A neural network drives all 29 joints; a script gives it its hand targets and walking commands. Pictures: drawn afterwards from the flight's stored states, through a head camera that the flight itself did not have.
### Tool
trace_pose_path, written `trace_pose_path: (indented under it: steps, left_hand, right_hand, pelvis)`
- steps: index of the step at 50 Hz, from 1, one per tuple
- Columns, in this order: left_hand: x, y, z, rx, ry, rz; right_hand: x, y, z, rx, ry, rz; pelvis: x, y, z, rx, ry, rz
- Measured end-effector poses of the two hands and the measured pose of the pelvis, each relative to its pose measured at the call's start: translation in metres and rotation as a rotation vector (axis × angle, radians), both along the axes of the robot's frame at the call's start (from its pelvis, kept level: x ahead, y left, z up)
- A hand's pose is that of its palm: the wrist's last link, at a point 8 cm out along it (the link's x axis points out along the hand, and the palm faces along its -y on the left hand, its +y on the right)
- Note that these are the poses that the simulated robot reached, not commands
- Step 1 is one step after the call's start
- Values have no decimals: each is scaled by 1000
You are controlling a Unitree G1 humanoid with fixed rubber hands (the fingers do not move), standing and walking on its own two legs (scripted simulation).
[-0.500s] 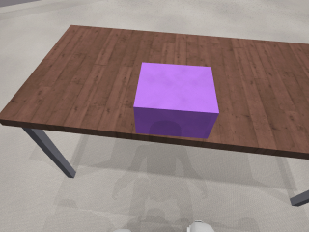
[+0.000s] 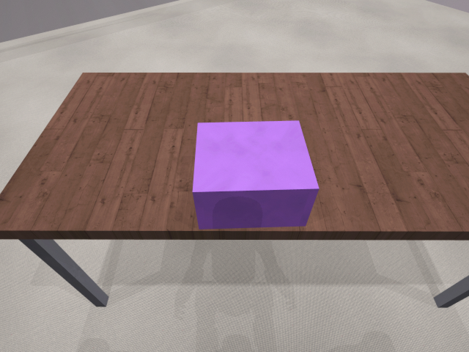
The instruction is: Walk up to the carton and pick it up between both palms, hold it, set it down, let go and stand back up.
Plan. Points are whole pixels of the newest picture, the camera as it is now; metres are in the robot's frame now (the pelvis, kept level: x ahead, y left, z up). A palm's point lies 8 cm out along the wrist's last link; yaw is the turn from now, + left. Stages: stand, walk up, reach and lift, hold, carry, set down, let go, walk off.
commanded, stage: walk up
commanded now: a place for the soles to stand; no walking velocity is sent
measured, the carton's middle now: (250, 173) +0.51 -0.01 -0.04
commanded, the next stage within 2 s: none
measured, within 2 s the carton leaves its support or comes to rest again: neither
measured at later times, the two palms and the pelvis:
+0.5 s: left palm out of the picture +0.06 +0.23 -0.13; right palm out of the picture +0.01 -0.27 -0.15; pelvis +0.01 -0.01 -0.01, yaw -7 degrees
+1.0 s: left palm out of the picture +0.08 +0.22 -0.13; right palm out of the picture -0.01 -0.27 -0.15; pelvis +0.01 -0.02 -0.01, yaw -10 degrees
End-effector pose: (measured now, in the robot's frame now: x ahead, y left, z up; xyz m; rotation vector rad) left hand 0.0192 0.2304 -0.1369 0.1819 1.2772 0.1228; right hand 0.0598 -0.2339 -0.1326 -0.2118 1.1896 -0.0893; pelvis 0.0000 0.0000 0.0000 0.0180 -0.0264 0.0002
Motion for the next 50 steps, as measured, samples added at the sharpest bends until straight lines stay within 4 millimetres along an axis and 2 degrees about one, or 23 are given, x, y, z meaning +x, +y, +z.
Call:
trace_pose_path:
  steps: [6,16,29,35,42,50]
  left_hand:
    - [7,2,0,23,14,-29]
    - [21,2,2,60,21,-82]
    - [46,-2,4,78,-16,-140]
    - [52,-5,5,81,-28,-149]
    - [55,-2,5,76,-13,-167]
    - [64,-7,3,77,-22,-192]
  right_hand:
    - [-5,-15,-2,-23,14,-44]
    - [-31,-33,-10,-34,79,-109]
    - [-59,-37,-17,-25,134,-159]
    - [-61,-41,-18,-25,139,-171]
    - [-61,-35,-13,-30,115,-180]
    - [-69,-40,-20,-21,148,-200]
  pelvis:
    - [2,-3,-2,8,1,-38]
    - [4,-10,-6,14,8,-89]
    - [7,-14,-9,23,11,-125]
    - [8,-15,-10,19,12,-130]
    - [10,-11,-7,24,19,-145]
    - [14,-17,-12,11,4,-180]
